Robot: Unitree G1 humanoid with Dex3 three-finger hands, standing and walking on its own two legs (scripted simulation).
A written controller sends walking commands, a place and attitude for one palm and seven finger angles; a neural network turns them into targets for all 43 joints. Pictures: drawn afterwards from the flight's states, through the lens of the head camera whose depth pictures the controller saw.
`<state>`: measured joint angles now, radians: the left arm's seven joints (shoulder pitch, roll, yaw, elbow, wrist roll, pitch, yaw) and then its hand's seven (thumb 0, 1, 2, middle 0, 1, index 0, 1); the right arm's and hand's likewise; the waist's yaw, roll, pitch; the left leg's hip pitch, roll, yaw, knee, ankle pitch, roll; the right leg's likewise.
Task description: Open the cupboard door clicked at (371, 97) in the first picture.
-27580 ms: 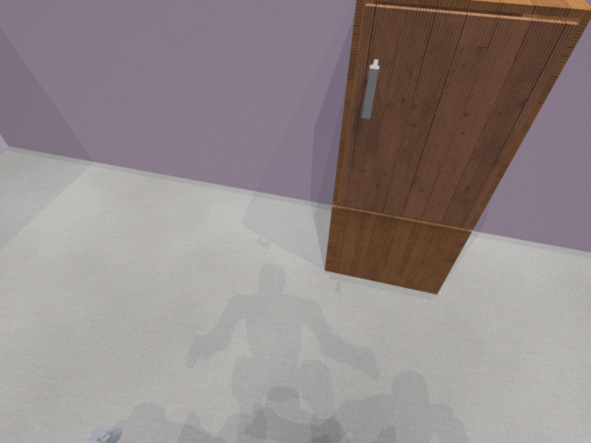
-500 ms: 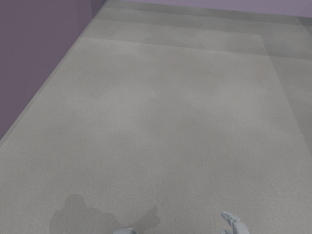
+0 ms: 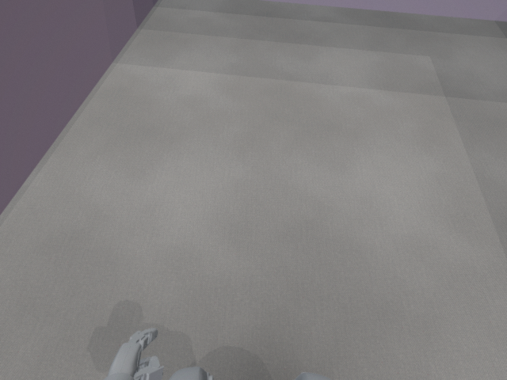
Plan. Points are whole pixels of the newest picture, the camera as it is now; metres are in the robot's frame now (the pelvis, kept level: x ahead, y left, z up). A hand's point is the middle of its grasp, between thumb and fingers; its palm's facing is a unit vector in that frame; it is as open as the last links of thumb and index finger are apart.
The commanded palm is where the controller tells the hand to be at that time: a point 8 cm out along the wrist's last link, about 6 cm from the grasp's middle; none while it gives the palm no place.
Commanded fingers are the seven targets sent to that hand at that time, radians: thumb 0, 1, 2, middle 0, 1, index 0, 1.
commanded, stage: turn to face it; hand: left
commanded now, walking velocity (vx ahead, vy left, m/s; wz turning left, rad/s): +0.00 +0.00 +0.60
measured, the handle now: out of the picture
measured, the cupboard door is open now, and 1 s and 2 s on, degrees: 41 41 41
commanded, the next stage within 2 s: none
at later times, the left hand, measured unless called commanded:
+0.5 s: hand out of the picture +0.09 +0.25 -0.15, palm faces +0.30 -0.90 -0.31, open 7.4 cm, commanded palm none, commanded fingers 0.00 0.90 0.90 -0.20 -0.30 -0.20 -0.30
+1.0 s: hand out of the picture -0.01 +0.16 -0.18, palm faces +0.62 -0.75 -0.23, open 7.3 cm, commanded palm none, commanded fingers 0.00 0.90 0.90 -0.20 -0.30 -0.20 -0.30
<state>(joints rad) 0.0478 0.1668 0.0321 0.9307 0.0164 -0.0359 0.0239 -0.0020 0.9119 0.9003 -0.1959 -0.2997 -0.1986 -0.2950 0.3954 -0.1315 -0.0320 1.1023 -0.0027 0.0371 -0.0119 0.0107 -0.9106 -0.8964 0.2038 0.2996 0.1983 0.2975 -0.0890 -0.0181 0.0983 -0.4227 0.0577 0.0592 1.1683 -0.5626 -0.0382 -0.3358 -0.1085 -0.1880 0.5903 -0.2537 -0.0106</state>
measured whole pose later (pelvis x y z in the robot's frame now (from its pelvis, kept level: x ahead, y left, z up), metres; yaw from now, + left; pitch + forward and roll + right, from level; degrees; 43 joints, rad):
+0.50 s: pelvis +0.07 +0.00 +0.01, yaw +17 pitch +2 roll -1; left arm 0.15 0.27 0.08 0.91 0.01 0.04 0.01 0.00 0.91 0.90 -0.19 -0.30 -0.20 -0.29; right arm 0.17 -0.24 -0.06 0.90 -0.03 0.03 0.00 0.00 -0.91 -0.90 0.21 0.30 0.20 0.30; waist -0.01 0.02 0.07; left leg -0.35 0.01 -0.04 0.53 -0.22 0.00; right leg -0.42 -0.04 -0.02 0.84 -0.43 0.09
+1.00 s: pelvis +0.08 -0.03 -0.01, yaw +38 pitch +1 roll +1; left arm 0.24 0.23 0.06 0.94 0.01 0.02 0.01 0.00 0.91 0.90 -0.20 -0.30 -0.20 -0.30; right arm 0.07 -0.23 -0.07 0.91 -0.02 0.04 0.03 0.01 -0.91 -0.90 0.20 0.30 0.20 0.30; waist 0.01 -0.06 0.13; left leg -0.29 0.01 0.10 0.59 -0.29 0.02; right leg -0.30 -0.17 -0.25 0.78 -0.47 0.04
